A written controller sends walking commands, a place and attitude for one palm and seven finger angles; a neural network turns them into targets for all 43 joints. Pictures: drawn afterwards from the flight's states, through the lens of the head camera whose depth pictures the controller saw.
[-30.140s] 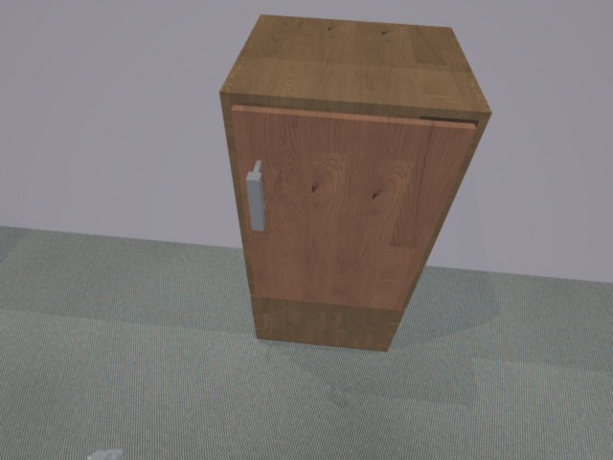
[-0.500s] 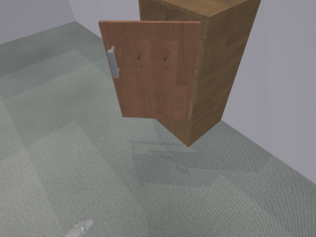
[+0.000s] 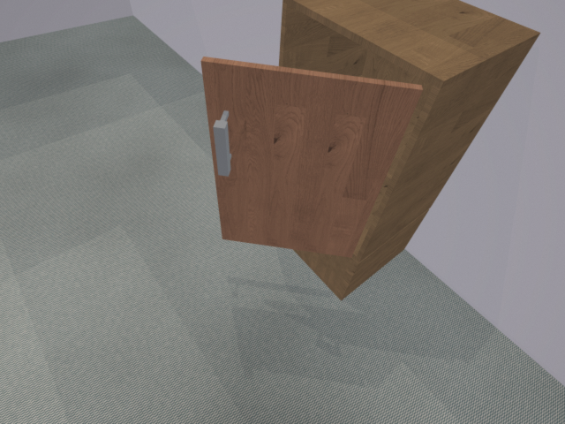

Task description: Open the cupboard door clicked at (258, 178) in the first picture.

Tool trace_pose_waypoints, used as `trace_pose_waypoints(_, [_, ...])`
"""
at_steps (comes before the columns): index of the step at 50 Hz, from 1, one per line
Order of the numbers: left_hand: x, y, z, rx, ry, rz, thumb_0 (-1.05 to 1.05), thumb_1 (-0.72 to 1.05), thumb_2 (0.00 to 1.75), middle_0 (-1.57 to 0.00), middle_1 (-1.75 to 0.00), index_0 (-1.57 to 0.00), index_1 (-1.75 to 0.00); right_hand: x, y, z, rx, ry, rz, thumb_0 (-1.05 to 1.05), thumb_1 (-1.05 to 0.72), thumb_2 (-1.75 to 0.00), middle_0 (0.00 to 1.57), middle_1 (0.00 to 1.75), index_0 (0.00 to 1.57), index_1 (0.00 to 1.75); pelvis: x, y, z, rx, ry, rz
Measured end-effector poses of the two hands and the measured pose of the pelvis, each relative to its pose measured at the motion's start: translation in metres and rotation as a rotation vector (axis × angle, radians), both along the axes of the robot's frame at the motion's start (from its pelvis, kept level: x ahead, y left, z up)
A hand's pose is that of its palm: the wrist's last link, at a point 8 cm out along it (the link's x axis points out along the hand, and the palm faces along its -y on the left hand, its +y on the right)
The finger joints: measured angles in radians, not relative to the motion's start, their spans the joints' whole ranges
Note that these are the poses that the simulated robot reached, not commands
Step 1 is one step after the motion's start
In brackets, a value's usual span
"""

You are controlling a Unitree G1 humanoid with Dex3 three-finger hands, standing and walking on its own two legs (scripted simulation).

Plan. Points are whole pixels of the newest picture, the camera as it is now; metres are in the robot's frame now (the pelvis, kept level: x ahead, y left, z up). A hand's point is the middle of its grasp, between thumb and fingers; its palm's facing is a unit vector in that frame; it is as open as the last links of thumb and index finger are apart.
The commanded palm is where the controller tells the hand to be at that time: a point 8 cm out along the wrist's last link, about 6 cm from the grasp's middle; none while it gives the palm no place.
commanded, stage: come to a stop and stand still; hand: left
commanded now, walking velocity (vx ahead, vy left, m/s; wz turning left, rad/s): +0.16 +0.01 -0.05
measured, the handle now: (224, 143) +0.66 +0.18 -0.03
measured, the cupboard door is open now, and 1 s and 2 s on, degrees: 44 44 44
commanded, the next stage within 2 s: look again from close up in 1.20 s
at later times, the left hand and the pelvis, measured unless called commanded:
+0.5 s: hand (186, 409) +0.16 +0.16 -0.18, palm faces +0.02 -0.98 -0.17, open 7.3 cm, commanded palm none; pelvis +0.07 -0.01 +0.00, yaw +1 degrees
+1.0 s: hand out of the picture +0.05 +0.16 -0.17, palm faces +0.03 -0.98 -0.20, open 7.3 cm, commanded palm none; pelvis +0.04 -0.02 +0.01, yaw +0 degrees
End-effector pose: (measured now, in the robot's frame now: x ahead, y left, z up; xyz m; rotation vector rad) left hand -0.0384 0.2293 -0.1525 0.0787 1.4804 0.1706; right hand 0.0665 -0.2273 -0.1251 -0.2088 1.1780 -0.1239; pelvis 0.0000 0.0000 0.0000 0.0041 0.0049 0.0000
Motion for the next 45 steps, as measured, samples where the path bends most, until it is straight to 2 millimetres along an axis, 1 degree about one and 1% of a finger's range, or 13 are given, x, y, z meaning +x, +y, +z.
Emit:
trace_pose_waypoints(5, [0.083,0.004,0.013,0.012,-0.138,-0.044,0.01,0.92,0.90,-0.20,-0.30,-0.20,-0.30,-0.004,0.002,0.001,0.001,0.070,-0.041,0.00,-0.94,-0.90,0.20,0.30,0.20,0.30,0.026,0.005,0.009,0.006,0.004,-0.008])
trace_pose_waypoints(8, [0.128,0.003,0.019,0.037,-0.208,-0.072,0.01,0.93,0.90,-0.20,-0.30,-0.20,-0.30,-0.010,0.003,-0.004,0.020,0.130,-0.060,0.00,-0.93,-0.90,0.20,0.30,0.20,0.30,0.042,0.001,0.009,0.011,0.001,-0.006])
trace_pose_waypoints(10, [0.153,0.000,0.020,0.050,-0.246,-0.090,0.01,0.93,0.90,-0.20,-0.30,-0.20,-0.30,-0.013,0.002,-0.010,0.035,0.169,-0.077,0.00,-0.93,-0.90,0.20,0.30,0.20,0.30,0.052,-0.004,0.006,0.016,-0.007,-0.003])
trace_pose_waypoints(13, [0.180,-0.008,0.017,0.068,-0.279,-0.118,0.01,0.93,0.90,-0.20,-0.30,-0.20,-0.30,-0.013,-0.001,-0.022,0.061,0.213,-0.118,0.00,-0.92,-0.90,0.20,0.30,0.20,0.30,0.066,-0.014,-0.001,0.033,-0.008,-0.015])
trace_pose_waypoints(16, [0.196,-0.017,0.018,0.062,-0.266,-0.145,0.00,0.92,0.90,-0.20,-0.30,-0.20,-0.30,-0.008,-0.005,-0.025,0.074,0.231,-0.148,0.01,-0.91,-0.90,0.20,0.30,0.20,0.30,0.074,-0.017,-0.001,0.018,-0.001,-0.001])
trace_pose_waypoints(18, [0.203,-0.020,0.017,0.060,-0.269,-0.143,0.00,0.92,0.90,-0.20,-0.30,-0.20,-0.30,-0.005,-0.007,-0.025,0.072,0.243,-0.150,0.01,-0.91,-0.90,0.20,0.30,0.20,0.30,0.076,-0.018,-0.002,0.012,0.003,0.009])
trace_pose_waypoints(21, [0.205,-0.022,0.014,0.051,-0.279,-0.122,0.00,0.92,0.90,-0.20,-0.30,-0.20,-0.30,-0.001,-0.010,-0.022,0.049,0.257,-0.139,0.01,-0.91,-0.90,0.20,0.30,0.20,0.30,0.074,-0.016,-0.002,0.003,0.003,0.019])
trace_pose_waypoints(25, [0.194,-0.016,0.005,0.029,-0.272,-0.087,0.00,0.91,0.90,-0.21,-0.30,-0.21,-0.30,0.007,-0.013,-0.014,-0.001,0.238,-0.119,0.01,-0.91,-0.90,0.20,0.30,0.20,0.30,0.066,-0.007,-0.003,-0.003,-0.004,0.023])
trace_pose_waypoints(28, [0.178,-0.007,0.001,0.016,-0.236,-0.062,0.00,0.91,0.90,-0.21,-0.30,-0.21,-0.30,0.011,-0.011,-0.007,-0.030,0.202,-0.102,0.00,-0.91,-0.90,0.20,0.30,0.20,0.30,0.063,-0.001,-0.002,0.002,-0.006,0.016])
trace_pose_waypoints(31, [0.160,0.001,0.003,0.025,-0.190,-0.046,0.00,0.91,0.90,-0.21,-0.30,-0.21,-0.30,0.017,-0.008,-0.002,-0.040,0.173,-0.083,0.00,-0.91,-0.90,0.20,0.30,0.20,0.30,0.061,0.000,0.002,-0.002,0.004,0.013])
trace_pose_waypoints(35, [0.136,0.007,0.008,0.046,-0.147,-0.030,0.00,0.91,0.90,-0.20,-0.30,-0.20,-0.30,0.026,-0.004,-0.002,-0.022,0.147,-0.048,0.01,-0.91,-0.90,0.20,0.30,0.20,0.30,0.055,-0.001,0.005,-0.003,0.011,0.014])
trace_pose_waypoints(40, [0.106,0.004,0.011,0.084,-0.106,-0.042,0.01,0.91,0.90,-0.20,-0.30,-0.20,-0.30,0.033,-0.009,-0.013,0.025,0.104,-0.060,0.01,-0.91,-0.90,0.20,0.30,0.20,0.30,0.048,-0.011,0.001,0.017,0.012,-0.005])
trace_pose_waypoints(45, [0.086,-0.008,0.018,0.079,-0.077,-0.058,0.01,0.91,0.90,-0.20,-0.30,-0.20,-0.30,0.027,-0.014,-0.012,0.048,0.089,-0.069,0.00,-0.91,-0.90,0.20,0.30,0.20,0.30,0.043,-0.016,0.006,0.009,-0.002,0.004])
